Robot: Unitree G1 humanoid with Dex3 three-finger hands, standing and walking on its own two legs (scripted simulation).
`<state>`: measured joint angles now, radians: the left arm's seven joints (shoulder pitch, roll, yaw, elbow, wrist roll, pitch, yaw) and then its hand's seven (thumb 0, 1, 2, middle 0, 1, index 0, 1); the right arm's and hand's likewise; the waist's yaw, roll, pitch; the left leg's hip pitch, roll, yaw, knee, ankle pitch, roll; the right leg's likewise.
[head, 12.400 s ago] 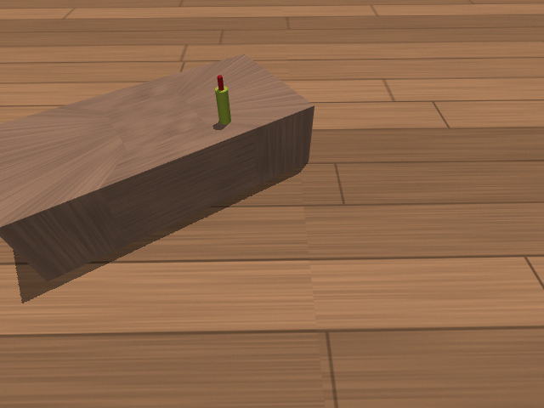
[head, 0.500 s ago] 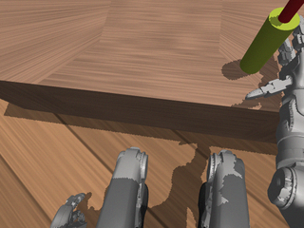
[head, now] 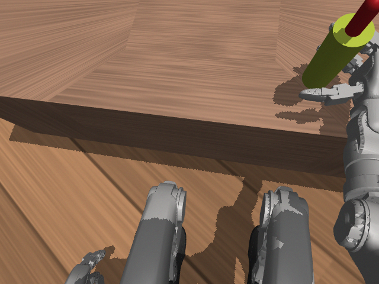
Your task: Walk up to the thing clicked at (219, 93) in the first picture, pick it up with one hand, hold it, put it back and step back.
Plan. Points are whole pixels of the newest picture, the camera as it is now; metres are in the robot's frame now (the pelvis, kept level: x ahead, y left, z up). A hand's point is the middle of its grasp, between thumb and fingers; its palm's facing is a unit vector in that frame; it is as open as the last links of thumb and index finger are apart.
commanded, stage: close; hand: right
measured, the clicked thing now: (338, 48) +0.53 -0.21 +0.05
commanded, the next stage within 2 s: settle in 0.16 s
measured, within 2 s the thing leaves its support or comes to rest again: leaves its support in 0.56 s
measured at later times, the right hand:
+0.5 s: hand (333, 70) +0.51 -0.22 +0.02, palm faces +0.12 +0.99 -0.02, open 8.3 cm
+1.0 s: hand (362, 39) +0.51 -0.23 +0.09, palm faces +0.14 +0.99 +0.00, open 8.4 cm
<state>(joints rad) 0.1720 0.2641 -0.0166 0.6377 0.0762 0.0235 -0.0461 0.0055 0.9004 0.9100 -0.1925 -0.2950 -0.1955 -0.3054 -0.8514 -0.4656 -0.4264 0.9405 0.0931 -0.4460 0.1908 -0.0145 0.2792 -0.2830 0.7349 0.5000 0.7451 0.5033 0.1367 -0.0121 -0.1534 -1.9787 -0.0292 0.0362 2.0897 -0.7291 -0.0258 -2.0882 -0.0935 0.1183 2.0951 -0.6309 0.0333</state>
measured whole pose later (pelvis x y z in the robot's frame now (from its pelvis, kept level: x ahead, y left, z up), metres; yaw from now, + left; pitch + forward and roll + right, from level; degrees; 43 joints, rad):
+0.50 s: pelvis +0.00 +0.00 +0.01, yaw +0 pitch +36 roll +5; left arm 0.16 0.26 -0.01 0.62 0.06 0.04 -0.05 0.01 0.90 0.90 -0.20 -0.30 -0.20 -0.31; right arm -0.80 -0.43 -0.41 0.86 0.09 -0.40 0.17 -0.08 0.30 -0.99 0.85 1.09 0.94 1.15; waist 0.13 -0.02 -0.16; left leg -1.94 -0.03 0.04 2.05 -0.73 -0.02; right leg -2.05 -0.09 0.12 2.06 -0.64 0.04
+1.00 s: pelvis +0.02 +0.00 +0.08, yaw -1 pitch +35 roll +5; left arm 0.19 0.27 0.01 0.62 0.04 0.02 -0.02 0.01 0.91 0.89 -0.19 -0.29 -0.20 -0.30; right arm -0.79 -0.43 -0.40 0.87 0.11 -0.37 0.16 -0.07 0.33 -1.06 0.83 1.15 0.92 1.21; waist 0.13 -0.02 -0.18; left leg -1.75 -0.02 0.04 1.84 -0.70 -0.02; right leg -1.85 -0.10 0.09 1.85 -0.62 0.03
